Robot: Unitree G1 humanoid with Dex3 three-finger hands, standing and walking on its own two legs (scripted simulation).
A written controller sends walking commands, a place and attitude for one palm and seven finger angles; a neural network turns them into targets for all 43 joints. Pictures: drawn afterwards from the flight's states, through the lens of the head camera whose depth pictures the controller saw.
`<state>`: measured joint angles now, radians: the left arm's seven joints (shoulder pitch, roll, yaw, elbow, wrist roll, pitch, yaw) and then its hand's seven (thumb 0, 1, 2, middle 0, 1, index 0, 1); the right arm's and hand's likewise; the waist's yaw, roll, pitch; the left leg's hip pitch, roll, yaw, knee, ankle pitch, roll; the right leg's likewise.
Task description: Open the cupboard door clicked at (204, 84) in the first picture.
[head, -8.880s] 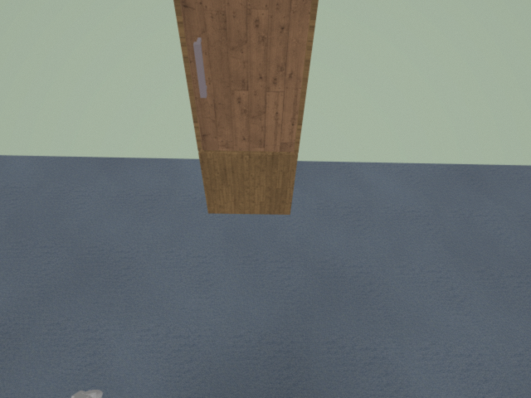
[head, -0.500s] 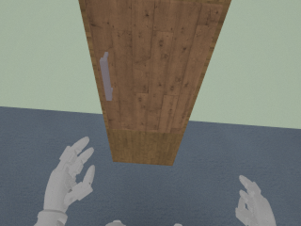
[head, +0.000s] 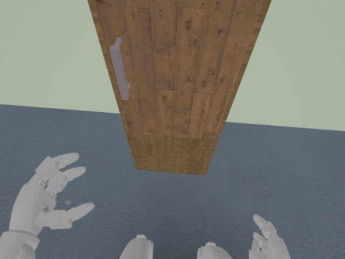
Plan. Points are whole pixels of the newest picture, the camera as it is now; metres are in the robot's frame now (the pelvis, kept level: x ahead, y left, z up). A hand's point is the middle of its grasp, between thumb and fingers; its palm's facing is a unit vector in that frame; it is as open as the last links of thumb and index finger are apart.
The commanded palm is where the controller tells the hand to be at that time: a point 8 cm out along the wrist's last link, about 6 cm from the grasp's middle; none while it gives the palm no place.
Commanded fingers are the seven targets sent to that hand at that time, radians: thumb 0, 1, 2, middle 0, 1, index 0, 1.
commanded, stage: raise the hand with hooked fingers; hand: left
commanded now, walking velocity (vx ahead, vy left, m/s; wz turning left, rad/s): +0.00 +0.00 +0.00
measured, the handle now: (122, 71) +0.57 +0.18 +0.08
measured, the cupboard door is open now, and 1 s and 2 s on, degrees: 0 0 0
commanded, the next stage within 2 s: move the hooked fingers beside the handle in 1.26 s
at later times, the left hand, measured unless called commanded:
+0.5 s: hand (47, 176) +0.26 +0.27 +0.08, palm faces +0.01 -1.00 -0.06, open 13.7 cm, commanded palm +0.24 +0.32 +0.09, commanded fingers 0.00 -0.50 0.30 -0.30 -1.20 -0.30 -1.20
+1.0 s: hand (43, 152) +0.30 +0.28 +0.09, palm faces -0.02 -1.00 -0.03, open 14.0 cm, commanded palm +0.28 +0.33 +0.10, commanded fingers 0.00 -0.50 0.30 -0.30 -1.20 -0.30 -1.20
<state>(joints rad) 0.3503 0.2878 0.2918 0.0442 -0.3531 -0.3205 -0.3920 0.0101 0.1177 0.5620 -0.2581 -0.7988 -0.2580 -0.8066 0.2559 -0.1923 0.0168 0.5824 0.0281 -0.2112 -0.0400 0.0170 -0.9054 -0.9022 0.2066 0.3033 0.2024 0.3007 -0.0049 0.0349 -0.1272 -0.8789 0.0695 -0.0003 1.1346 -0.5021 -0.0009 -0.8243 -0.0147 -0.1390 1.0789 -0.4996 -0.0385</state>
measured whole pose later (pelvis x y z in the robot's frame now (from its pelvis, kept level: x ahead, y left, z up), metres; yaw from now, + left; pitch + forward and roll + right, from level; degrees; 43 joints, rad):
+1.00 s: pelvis +0.01 +0.02 +0.03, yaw -1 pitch +12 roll -2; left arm -0.02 0.43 0.43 0.42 -0.37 -0.29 -0.53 -0.01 -0.50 0.30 -0.30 -1.20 -0.30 -1.20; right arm 0.31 -0.30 0.02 0.55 0.04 -0.19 -0.06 0.02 -0.91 -0.90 0.20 0.30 0.20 0.30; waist -0.02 0.01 -0.09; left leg -0.71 0.05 0.04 0.94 -0.44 0.02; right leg -0.66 -0.02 -0.10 0.88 -0.42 -0.01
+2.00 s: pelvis +0.01 +0.01 +0.03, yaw -1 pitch +14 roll -2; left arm -0.38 0.48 0.43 0.77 -0.27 -0.34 -0.47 -0.01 -0.50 0.30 -0.30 -1.20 -0.30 -1.20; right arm 0.34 -0.28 0.04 0.59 0.04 -0.10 -0.06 0.01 -0.91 -0.90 0.20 0.30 0.20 0.30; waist -0.06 0.00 -0.09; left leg -0.78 0.06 0.04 0.96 -0.43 0.02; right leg -0.74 -0.01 -0.09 0.91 -0.42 -0.02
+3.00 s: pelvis +0.01 +0.03 +0.01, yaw -3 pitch +22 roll -4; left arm -0.90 0.65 0.47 1.20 -0.11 -0.37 -0.38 -0.01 -0.50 0.30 -0.30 -1.20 -0.30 -1.20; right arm 0.41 -0.28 0.05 0.62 -0.01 0.06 -0.02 0.01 -0.91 -0.90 0.20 0.30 0.20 0.30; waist -0.18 0.01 -0.10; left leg -0.99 0.08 0.05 1.07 -0.47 0.04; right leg -0.94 0.00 -0.09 0.97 -0.42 0.00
